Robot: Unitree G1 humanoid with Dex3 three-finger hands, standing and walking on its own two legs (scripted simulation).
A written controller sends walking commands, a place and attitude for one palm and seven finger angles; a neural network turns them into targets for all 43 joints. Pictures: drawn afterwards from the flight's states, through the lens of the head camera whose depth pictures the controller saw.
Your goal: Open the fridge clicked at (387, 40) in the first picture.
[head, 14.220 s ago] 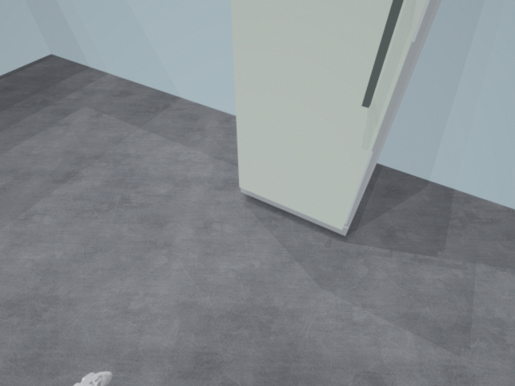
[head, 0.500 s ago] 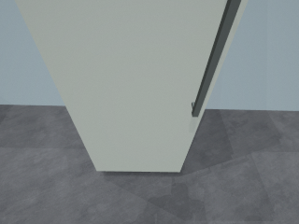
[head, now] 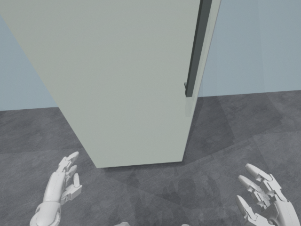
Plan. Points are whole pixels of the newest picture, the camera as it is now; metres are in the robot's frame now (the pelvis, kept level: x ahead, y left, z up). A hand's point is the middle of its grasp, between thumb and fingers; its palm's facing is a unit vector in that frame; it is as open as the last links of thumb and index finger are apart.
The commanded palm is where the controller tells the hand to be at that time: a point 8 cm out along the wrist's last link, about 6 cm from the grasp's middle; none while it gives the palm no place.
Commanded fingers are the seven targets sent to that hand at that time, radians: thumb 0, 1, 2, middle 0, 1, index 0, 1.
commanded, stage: raise the hand to about handle height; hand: right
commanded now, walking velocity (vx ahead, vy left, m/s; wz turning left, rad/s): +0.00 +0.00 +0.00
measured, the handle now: (196, 37) +0.55 -0.12 +0.22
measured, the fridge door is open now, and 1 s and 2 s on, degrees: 0 0 0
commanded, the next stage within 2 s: move the hooked fingers beside the handle in 1.62 s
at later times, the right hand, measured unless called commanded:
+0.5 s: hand (280, 167) +0.23 -0.26 +0.12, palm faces +0.02 +1.00 -0.08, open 12.0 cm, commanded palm +0.20 -0.30 +0.13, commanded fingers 0.00 0.27 -0.40 0.28 1.05 0.28 1.05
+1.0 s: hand out of the picture +0.27 -0.28 +0.20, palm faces +0.01 +0.99 -0.11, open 13.9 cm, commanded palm +0.25 -0.33 +0.21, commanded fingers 0.00 0.50 -0.30 0.30 1.20 0.30 1.20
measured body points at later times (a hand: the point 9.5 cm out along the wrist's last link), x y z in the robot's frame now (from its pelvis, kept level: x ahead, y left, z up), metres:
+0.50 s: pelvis +0.00 -0.03 +0.02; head +0.01 -0.03 +0.47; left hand +0.15 +0.21 -0.05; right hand +0.22 -0.31 +0.12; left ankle +0.03 +0.10 -0.69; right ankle +0.01 -0.12 -0.69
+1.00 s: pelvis +0.02 -0.01 +0.04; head +0.00 +0.00 +0.49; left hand +0.21 +0.20 -0.02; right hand +0.26 -0.34 +0.20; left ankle +0.03 +0.10 -0.69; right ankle +0.01 -0.12 -0.69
